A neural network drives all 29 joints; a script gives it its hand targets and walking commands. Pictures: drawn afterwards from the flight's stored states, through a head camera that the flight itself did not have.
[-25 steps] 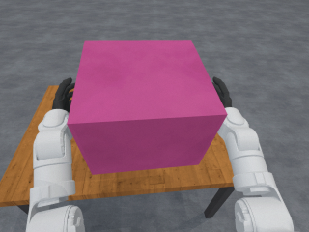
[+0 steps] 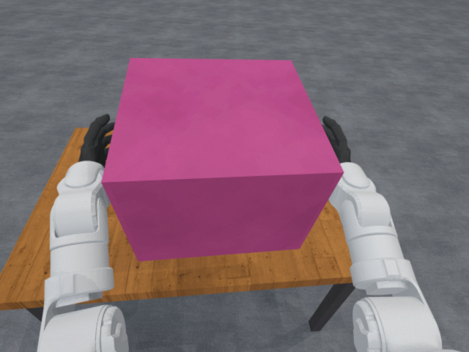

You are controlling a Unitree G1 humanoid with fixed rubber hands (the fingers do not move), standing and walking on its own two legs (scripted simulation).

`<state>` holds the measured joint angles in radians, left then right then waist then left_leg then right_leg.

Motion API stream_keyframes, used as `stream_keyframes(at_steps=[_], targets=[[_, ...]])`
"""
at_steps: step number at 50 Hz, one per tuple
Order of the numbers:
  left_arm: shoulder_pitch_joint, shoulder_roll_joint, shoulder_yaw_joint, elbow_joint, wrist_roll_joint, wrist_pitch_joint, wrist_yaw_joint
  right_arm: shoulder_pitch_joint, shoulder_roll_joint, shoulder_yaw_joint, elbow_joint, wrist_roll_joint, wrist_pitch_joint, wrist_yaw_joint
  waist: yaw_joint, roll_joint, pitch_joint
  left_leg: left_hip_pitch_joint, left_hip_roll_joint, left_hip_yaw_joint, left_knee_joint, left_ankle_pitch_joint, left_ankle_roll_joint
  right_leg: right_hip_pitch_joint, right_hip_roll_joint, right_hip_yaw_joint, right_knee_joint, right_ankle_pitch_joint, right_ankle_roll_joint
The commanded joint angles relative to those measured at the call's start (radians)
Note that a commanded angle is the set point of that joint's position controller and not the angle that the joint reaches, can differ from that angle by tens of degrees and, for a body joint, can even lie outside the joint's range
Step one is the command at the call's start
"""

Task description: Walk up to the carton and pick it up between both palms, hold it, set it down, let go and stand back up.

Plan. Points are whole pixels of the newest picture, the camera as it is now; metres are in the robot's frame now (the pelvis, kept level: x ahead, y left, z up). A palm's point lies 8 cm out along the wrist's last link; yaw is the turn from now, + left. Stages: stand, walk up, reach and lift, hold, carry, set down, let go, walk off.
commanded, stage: hold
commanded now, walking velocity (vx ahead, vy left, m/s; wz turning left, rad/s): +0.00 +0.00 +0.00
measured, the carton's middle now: (217, 156) +0.42 +0.01 +0.14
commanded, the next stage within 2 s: none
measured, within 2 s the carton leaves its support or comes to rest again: neither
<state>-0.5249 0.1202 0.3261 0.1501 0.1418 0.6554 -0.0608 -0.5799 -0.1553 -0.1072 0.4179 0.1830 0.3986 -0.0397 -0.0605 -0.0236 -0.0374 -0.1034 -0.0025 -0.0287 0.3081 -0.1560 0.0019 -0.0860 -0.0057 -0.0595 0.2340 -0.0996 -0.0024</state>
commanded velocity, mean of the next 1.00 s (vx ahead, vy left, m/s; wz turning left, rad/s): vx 0.00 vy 0.00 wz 0.00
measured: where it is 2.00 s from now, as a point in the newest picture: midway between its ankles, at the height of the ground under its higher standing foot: outside the picture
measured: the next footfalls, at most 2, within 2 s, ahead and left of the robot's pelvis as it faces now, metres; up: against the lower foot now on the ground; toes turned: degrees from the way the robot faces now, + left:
none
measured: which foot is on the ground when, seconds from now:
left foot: down 0.00-1.00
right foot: down 0.00-1.00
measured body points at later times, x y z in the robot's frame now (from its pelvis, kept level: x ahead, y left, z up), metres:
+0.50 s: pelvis +0.00 +0.00 +0.00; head -0.03 +0.01 +0.45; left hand +0.37 +0.21 +0.16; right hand +0.37 -0.19 +0.17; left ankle +0.01 +0.11 -0.75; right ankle +0.02 -0.12 -0.75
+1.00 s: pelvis +0.00 +0.00 +0.00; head -0.03 +0.02 +0.45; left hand +0.37 +0.21 +0.17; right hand +0.37 -0.19 +0.17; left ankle +0.01 +0.11 -0.75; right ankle +0.02 -0.12 -0.75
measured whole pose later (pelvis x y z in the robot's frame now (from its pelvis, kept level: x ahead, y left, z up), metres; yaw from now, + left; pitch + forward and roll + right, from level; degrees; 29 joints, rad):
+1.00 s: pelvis +0.00 +0.00 +0.00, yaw +0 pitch -3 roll -1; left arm -0.51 0.11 0.33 0.13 0.15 0.66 -0.06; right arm -0.57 -0.17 -0.08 0.39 0.20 0.41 -0.05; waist -0.06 -0.02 -0.03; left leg -0.09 0.00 -0.02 0.31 -0.16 0.00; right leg -0.07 0.00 -0.05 0.23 -0.10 0.00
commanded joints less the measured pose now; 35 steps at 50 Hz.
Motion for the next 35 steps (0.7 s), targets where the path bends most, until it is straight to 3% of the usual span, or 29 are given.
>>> stream_keyframes(at_steps=[1, 2, 3, 4, 5, 6, 9, 10, 13, 15, 16, 17, 18, 21, 22, 24, 25, 26, 29, 31, 35], targets=[[-0.591, -0.509, -0.500, -0.139, -0.133, -0.057, -0.130, -0.725, 0.472, 0.382, -0.319, 0.082, -0.057, 0.106, -0.008, 0.051, -0.398, 0.015, -0.041, 0.025, -0.038, 0.175, -0.036, 0.214, 0.053, 0.017, 0.014, 0.131, -0.010], [-0.576, -0.516, -0.519, -0.169, -0.138, -0.060, -0.129, -0.726, 0.479, 0.398, -0.351, 0.093, -0.066, 0.103, -0.004, 0.045, -0.429, 0.035, -0.042, 0.026, -0.028, 0.207, -0.035, 0.217, 0.053, 0.020, 0.019, 0.161, -0.009], [-0.578, -0.487, -0.482, -0.153, -0.119, -0.057, -0.130, -0.703, 0.456, 0.388, -0.297, 0.095, -0.052, 0.103, -0.002, 0.049, -0.389, 0.028, -0.039, 0.021, -0.031, 0.202, -0.033, 0.205, 0.053, 0.022, 0.021, 0.148, -0.012], [-0.554, -0.514, -0.515, -0.185, -0.135, -0.057, -0.129, -0.713, 0.477, 0.407, -0.355, 0.103, -0.064, 0.098, -0.012, 0.048, -0.426, 0.039, -0.042, 0.022, -0.018, 0.248, -0.036, 0.241, 0.055, 0.019, 0.019, 0.202, -0.007], [-0.578, -0.508, -0.514, -0.214, -0.137, -0.062, -0.126, -0.715, 0.466, 0.418, -0.356, 0.119, -0.061, 0.099, 0.004, 0.056, -0.437, 0.049, -0.040, 0.022, -0.004, 0.304, -0.044, 0.234, 0.060, 0.020, 0.032, 0.232, -0.011], [-0.584, -0.495, -0.516, -0.202, -0.137, -0.062, -0.126, -0.685, 0.461, 0.409, -0.323, 0.111, -0.053, 0.099, -0.011, 0.067, -0.418, 0.066, -0.042, 0.023, -0.004, 0.302, -0.049, 0.209, 0.058, 0.027, 0.027, 0.227, -0.012], [-0.572, -0.514, -0.531, -0.234, -0.146, -0.062, -0.124, -0.689, 0.459, 0.415, -0.351, 0.119, -0.058, 0.103, -0.003, 0.068, -0.436, 0.065, -0.038, 0.017, 0.002, 0.313, -0.054, 0.221, 0.062, 0.020, 0.027, 0.229, -0.012], [-0.550, -0.506, -0.531, -0.227, -0.145, -0.058, -0.124, -0.659, 0.450, 0.407, -0.351, 0.115, -0.055, 0.102, -0.019, 0.063, -0.417, 0.064, -0.038, 0.016, 0.005, 0.312, -0.051, 0.217, 0.058, 0.022, 0.024, 0.236, -0.011], [-0.525, -0.465, -0.480, -0.195, -0.122, -0.049, -0.131, -0.649, 0.451, 0.407, -0.339, 0.113, -0.041, 0.098, 0.001, 0.026, -0.348, 0.013, -0.048, 0.027, -0.029, 0.231, -0.032, 0.249, 0.050, 0.029, 0.017, 0.211, -0.005], [-0.521, -0.488, -0.493, -0.216, -0.134, -0.047, -0.130, -0.663, 0.455, 0.416, -0.382, 0.121, -0.048, 0.096, 0.008, 0.043, -0.398, 0.026, -0.047, 0.025, -0.017, 0.261, -0.035, 0.241, 0.052, 0.035, 0.028, 0.239, -0.008], [-0.557, -0.490, -0.506, -0.222, -0.134, -0.051, -0.131, -0.659, 0.455, 0.407, -0.336, 0.112, -0.043, 0.096, -0.001, 0.061, -0.371, 0.023, -0.045, 0.024, -0.023, 0.238, -0.038, 0.216, 0.050, 0.037, 0.017, 0.199, -0.008], [-0.541, -0.496, -0.513, -0.221, -0.136, -0.052, -0.131, -0.658, 0.456, 0.404, -0.374, 0.110, -0.048, 0.095, -0.018, 0.060, -0.394, 0.027, -0.049, 0.024, -0.021, 0.241, -0.040, 0.240, 0.050, 0.030, 0.013, 0.209, -0.009], [-0.569, -0.499, -0.529, -0.247, -0.143, -0.057, -0.128, -0.671, 0.467, 0.415, -0.374, 0.114, -0.050, 0.099, -0.004, 0.064, -0.404, 0.029, -0.046, 0.017, -0.017, 0.257, -0.045, 0.231, 0.056, 0.026, 0.023, 0.207, -0.012], [-0.577, -0.497, -0.524, -0.252, -0.146, -0.059, -0.123, -0.670, 0.474, 0.422, -0.367, 0.113, -0.048, 0.100, -0.005, 0.046, -0.397, 0.035, -0.045, 0.022, -0.022, 0.240, -0.040, 0.239, 0.053, 0.026, 0.021, 0.204, -0.006], [-0.573, -0.500, -0.521, -0.244, -0.139, -0.056, -0.123, -0.676, 0.470, 0.425, -0.368, 0.113, -0.048, 0.100, 0.006, 0.065, -0.400, 0.029, -0.047, 0.023, -0.015, 0.241, -0.040, 0.216, 0.053, 0.029, 0.027, 0.201, -0.010], [-0.569, -0.496, -0.536, -0.260, -0.154, -0.062, -0.123, -0.678, 0.468, 0.421, -0.410, 0.110, -0.052, 0.095, -0.007, 0.031, -0.431, 0.032, -0.047, 0.017, -0.011, 0.248, -0.038, 0.244, 0.051, 0.026, 0.025, 0.220, -0.007], [-0.598, -0.495, -0.532, -0.236, -0.149, -0.064, -0.122, -0.702, 0.466, 0.417, -0.395, 0.109, -0.050, 0.094, -0.006, 0.046, -0.423, 0.024, -0.047, 0.016, -0.015, 0.221, -0.040, 0.230, 0.051, 0.027, 0.026, 0.194, -0.007], [-0.553, -0.472, -0.501, -0.181, -0.131, -0.056, -0.125, -0.687, 0.457, 0.403, -0.361, 0.104, -0.046, 0.094, -0.002, 0.021, -0.377, 0.002, -0.051, 0.023, -0.033, 0.167, -0.026, 0.228, 0.045, 0.028, 0.014, 0.166, -0.003], [-0.597, -0.484, -0.510, -0.202, -0.138, -0.054, -0.129, -0.681, 0.460, 0.380, -0.311, 0.097, -0.040, 0.099, -0.012, 0.062, -0.367, 0.017, -0.039, 0.019, -0.037, 0.162, -0.032, 0.184, 0.047, 0.029, 0.013, 0.124, -0.010], [-0.568, -0.489, -0.501, -0.198, -0.133, -0.048, -0.131, -0.668, 0.462, 0.393, -0.324, 0.094, -0.041, 0.100, -0.011, 0.042, -0.384, 0.029, -0.041, 0.021, -0.041, 0.176, -0.031, 0.211, 0.050, 0.022, 0.010, 0.143, -0.010], [-0.588, -0.493, -0.496, -0.174, -0.129, -0.048, -0.136, -0.677, 0.472, 0.380, -0.313, 0.090, -0.044, 0.101, -0.014, 0.062, -0.377, 0.020, -0.044, 0.024, -0.034, 0.177, -0.036, 0.208, 0.050, 0.025, 0.016, 0.144, -0.010]])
